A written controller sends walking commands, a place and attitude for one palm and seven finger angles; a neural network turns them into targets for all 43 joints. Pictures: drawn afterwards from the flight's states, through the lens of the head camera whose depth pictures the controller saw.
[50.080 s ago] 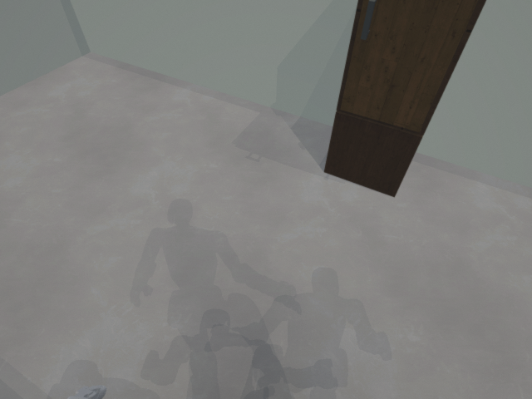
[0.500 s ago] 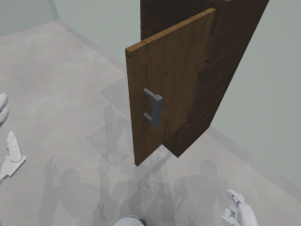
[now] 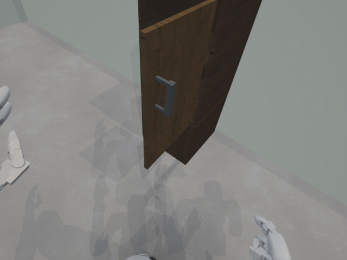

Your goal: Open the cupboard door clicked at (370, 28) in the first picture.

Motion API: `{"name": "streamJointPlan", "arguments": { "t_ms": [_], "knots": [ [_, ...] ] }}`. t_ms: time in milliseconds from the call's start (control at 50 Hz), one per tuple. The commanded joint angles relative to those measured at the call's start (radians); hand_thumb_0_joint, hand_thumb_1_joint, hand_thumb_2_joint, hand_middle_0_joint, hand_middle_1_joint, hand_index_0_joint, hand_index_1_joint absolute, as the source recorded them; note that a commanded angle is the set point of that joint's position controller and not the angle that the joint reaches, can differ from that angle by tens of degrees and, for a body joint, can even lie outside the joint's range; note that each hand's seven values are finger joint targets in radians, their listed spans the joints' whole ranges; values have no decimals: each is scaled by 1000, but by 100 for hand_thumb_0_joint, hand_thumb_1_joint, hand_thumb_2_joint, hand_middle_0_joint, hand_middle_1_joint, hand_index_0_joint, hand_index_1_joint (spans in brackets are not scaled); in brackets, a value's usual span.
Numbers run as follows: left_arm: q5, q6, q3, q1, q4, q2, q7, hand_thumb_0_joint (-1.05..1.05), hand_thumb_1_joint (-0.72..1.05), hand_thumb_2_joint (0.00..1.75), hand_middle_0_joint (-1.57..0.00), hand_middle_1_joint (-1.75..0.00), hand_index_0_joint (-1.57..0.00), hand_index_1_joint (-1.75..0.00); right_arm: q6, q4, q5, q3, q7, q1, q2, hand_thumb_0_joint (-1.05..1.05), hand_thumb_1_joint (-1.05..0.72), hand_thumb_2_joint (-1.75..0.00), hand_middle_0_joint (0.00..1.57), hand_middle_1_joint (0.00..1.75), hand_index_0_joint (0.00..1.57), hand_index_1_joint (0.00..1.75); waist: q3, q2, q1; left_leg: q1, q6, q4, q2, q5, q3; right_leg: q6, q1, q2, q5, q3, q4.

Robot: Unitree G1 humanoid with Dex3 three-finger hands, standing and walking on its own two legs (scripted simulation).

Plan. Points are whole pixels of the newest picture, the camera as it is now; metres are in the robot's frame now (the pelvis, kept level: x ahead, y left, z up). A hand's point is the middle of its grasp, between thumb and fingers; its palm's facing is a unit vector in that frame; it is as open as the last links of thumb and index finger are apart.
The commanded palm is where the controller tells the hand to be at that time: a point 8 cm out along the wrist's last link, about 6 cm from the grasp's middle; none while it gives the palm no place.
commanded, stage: stop stepping back and stand still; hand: left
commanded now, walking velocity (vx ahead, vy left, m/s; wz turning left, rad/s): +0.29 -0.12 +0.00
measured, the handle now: (164, 97) +0.54 +0.07 +0.06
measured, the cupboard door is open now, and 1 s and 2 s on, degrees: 91 91 91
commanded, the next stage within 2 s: let the arm hang, fingers relaxed in 1.48 s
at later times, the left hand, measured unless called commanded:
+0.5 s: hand out of the picture +0.05 +0.29 +0.18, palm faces +0.50 -0.79 -0.35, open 7.4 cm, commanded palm -0.03 +0.33 +0.19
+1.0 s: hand out of the picture +0.01 +0.30 +0.18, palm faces +0.53 -0.73 -0.43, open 7.4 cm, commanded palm -0.06 +0.34 +0.19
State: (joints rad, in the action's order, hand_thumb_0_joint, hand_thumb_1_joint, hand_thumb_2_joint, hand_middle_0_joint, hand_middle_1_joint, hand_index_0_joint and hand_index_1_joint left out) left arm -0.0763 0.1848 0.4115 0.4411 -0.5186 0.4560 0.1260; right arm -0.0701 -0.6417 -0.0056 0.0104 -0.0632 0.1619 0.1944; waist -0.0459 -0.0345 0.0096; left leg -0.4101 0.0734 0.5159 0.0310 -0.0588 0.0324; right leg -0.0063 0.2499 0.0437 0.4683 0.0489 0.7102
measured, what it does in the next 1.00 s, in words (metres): walks backwards: right foot, then left foot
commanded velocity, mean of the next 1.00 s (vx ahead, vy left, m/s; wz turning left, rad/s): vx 0.21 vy -0.01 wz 0.00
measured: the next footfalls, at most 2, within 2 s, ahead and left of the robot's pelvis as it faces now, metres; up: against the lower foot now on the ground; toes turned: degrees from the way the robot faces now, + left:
right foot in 0.20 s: -0.07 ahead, -0.09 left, +0.00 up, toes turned -6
left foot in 0.40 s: -0.07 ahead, +0.15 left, +0.00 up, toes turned +4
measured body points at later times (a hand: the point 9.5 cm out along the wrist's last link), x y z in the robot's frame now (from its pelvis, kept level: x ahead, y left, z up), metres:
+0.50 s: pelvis -0.15 +0.02 +0.00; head -0.18 +0.04 +0.45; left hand +0.02 +0.33 +0.20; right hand -0.01 -0.22 -0.07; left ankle -0.11 +0.15 -0.73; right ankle -0.13 -0.08 -0.68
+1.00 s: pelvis -0.16 +0.02 +0.00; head -0.16 +0.04 +0.45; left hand -0.02 +0.34 +0.20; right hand +0.03 -0.21 -0.06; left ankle -0.14 +0.15 -0.73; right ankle -0.14 -0.08 -0.72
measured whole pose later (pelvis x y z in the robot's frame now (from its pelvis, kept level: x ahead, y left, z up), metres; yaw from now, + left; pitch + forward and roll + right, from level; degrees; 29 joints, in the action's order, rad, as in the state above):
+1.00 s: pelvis -0.16 +0.02 +0.00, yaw +6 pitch -2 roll +1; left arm -0.02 0.22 0.41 0.50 -0.49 0.40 0.17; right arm -0.13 -0.62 -0.01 -0.04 -0.09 0.21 0.22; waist -0.03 -0.04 0.00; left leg -0.28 0.00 0.55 -0.03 -0.24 0.08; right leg 0.01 0.29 -0.02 0.38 -0.06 0.64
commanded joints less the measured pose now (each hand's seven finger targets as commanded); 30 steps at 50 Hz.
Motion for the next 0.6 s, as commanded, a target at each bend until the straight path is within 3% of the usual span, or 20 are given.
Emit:
{"name": "streamJointPlan", "arguments": {
  "t_ms": [0,20,60,80,120,140,160,180,200,240,300,340,360,380,400,420,440,480,540,580],
  "knots": [
    [-13,87,196,126,-288,210,19,0,90,90,-20,-30,-20,-30,-99,176,-18,-77,8,-48,150,0,-90,-90,20,30,20,30,279,181,15,123,43,-391,-319,-278,-411,17,-32,40,65,34,249],
    [-10,78,184,185,-309,181,23,0,90,90,-20,-30,-20,-30,-91,191,-10,-72,15,-55,141,0,-90,-90,20,30,20,30,265,175,15,91,15,-425,-269,-431,-329,22,-60,55,40,-28,209],
    [-7,57,185,247,-333,163,33,0,90,90,-20,-30,-20,-30,-77,201,-4,-63,20,-60,137,0,-90,-90,20,30,20,30,229,333,9,-29,-56,-490,-197,-589,-218,32,-163,102,54,-136,113],
    [-3,48,182,248,-344,160,37,0,90,90,-20,-30,-20,-30,-75,199,-7,-63,20,-55,131,0,-90,-90,20,30,20,30,214,384,9,-69,-100,-508,-169,-620,-181,42,-221,121,85,-171,48],
    [2,38,185,268,-331,172,42,0,90,90,-20,-30,-20,-30,-78,190,-17,-68,12,-35,118,0,-90,-90,20,30,20,30,215,365,13,-61,-172,-449,-100,-548,-117,66,-317,122,123,-197,-206],
    [7,27,180,276,-306,180,40,0,90,90,-20,-30,-20,-30,-70,173,-12,-68,9,-13,109,0,-90,-90,20,30,20,30,216,235,8,7,-192,-249,-24,-456,-6,93,-269,47,102,-145,-393],
    [9,13,184,267,-283,198,36,0,90,90,-20,-30,-20,-30,-48,154,-4,-76,4,4,105,0,-90,-90,20,30,20,30,185,-63,-10,155,-163,178,34,-328,51,133,23,-157,44,29,-549],
    [-6,4,178,176,-322,196,30,0,90,90,-20,-30,-20,-30,-25,139,-8,-83,-2,-12,134,0,-90,-90,20,30,20,30,119,-157,-20,137,-126,535,28,-260,-28,194,299,-348,98,197,-590],
    [-1,2,201,73,-296,195,40,0,90,90,-20,-30,-20,-30,-27,127,-20,-71,-5,-20,139,0,-90,-90,20,30,20,30,110,-120,-39,68,-117,700,4,-246,-93,246,403,-418,257,271,-629],
    [20,-4,133,-27,-115,143,46,0,90,90,-20,-30,-20,-30,-37,127,-3,-70,-27,-3,142,0,-90,-90,20,30,20,30,9,-120,-66,-14,-88,620,-82,-282,-88,154,374,-327,359,172,-569],
    [51,16,41,-184,-75,102,44,0,90,90,-20,-30,-20,-30,-73,122,-3,-56,-54,-68,142,0,-90,-90,20,30,20,30,-61,-58,-36,56,-42,243,-99,-377,4,146,290,-295,317,70,-478],
    [57,33,22,-194,-102,95,58,0,90,90,-20,-30,-20,-30,-98,118,-6,-46,-66,-20,140,0,-90,-90,20,30,20,30,-2,69,-41,176,-31,-41,-44,-397,66,127,173,-205,241,-9,-291],
    [51,46,34,-184,-160,103,62,0,90,90,-20,-30,-20,-30,-110,138,-7,-53,-65,-5,165,0,-90,-90,20,30,20,30,13,234,-40,240,27,-194,-144,-514,-157,81,224,-123,159,-47,-88],
    [56,61,56,-182,-227,118,67,0,90,90,-20,-30,-20,-30,-114,153,-4,-53,-51,15,166,0,-90,-90,20,30,20,30,9,406,-45,326,108,-301,-332,-549,-497,22,381,-17,100,-138,157],
    [58,80,109,-137,-226,172,62,0,90,90,-20,-30,-20,-30,-115,154,-9,-53,-41,6,141,0,-90,-90,20,30,20,30,30,352,-45,252,164,-377,-411,-651,-629,15,379,-28,77,-84,342],
    [57,80,140,-51,-212,179,48,0,90,90,-20,-30,-20,-30,-118,144,-9,-55,-21,-15,128,0,-90,-90,20,30,20,30,27,284,-39,117,158,-425,-393,-778,-645,20,352,-53,7,-24,428],
    [57,80,148,7,-241,169,42,0,90,90,-20,-30,-20,-30,-119,154,-5,-60,-5,-40,127,0,-90,-90,20,30,20,30,9,229,-28,40,156,-413,-379,-749,-557,22,319,-77,-42,-22,426],
    [54,81,132,102,-256,128,43,0,90,90,-20,-30,-20,-30,-115,148,0,-59,7,-52,123,0,-90,-90,20,30,20,30,16,259,-9,-63,95,-384,-290,-668,-302,24,157,-68,-99,-105,277],
    [49,83,155,143,-218,136,51,0,90,90,-20,-30,-20,-30,-96,155,-12,-60,-7,-28,124,0,-90,-90,20,30,20,30,84,328,-9,-147,40,-307,-234,-638,-157,36,-138,-8,-15,-205,-15],
    [52,58,145,133,-138,127,50,0,90,90,-20,-30,-20,-30,-79,154,-8,-62,-16,-35,117,0,-90,-90,20,30,20,30,100,151,15,-263,-2,-18,-157,-593,-65,60,-324,-15,16,-155,-228]
  ]
}}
